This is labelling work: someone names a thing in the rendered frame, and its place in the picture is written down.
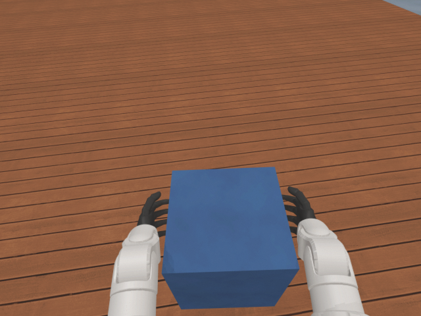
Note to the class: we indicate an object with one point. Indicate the carton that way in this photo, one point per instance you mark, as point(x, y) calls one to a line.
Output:
point(228, 241)

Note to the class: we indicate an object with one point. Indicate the robot right forearm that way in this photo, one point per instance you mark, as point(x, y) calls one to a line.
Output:
point(329, 272)

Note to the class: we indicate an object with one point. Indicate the right robot hand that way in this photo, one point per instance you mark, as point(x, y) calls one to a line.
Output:
point(302, 208)

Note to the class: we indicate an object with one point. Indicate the robot left forearm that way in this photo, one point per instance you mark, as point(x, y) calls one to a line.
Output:
point(135, 275)

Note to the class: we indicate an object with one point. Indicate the left robot hand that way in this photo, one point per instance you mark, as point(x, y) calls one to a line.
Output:
point(148, 215)

